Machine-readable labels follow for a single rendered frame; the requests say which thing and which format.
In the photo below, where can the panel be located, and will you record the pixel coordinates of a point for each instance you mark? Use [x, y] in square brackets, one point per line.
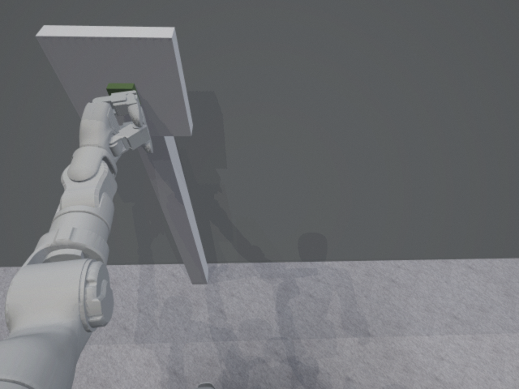
[87, 58]

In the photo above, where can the robot left forearm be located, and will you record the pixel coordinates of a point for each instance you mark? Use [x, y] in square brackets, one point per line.
[82, 223]

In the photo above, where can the robot left hand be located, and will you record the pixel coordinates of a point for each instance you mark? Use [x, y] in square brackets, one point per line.
[99, 126]

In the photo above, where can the robot left upper arm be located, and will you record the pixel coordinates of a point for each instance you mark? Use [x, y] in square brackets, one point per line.
[53, 309]

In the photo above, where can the button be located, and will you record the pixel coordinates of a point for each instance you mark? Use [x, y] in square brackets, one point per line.
[120, 87]

